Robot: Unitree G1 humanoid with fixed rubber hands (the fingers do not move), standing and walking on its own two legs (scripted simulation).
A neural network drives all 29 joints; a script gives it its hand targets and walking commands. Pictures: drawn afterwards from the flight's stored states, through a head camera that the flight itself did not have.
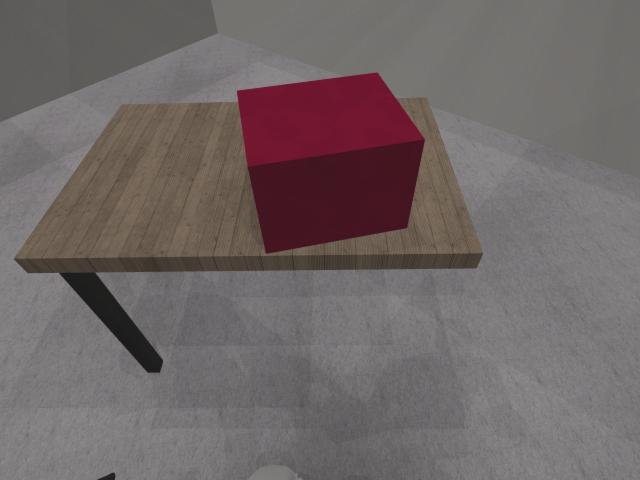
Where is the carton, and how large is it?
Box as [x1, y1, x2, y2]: [237, 73, 424, 253]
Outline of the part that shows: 377,73 369,73 237,91 248,170 266,253 406,227 424,139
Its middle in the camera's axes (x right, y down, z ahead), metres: +0.01 -0.15 +0.77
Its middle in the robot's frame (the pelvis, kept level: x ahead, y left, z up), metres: +0.70 -0.02 +0.00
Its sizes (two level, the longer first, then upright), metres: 0.292 0.252 0.213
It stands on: a table, 0.63 m high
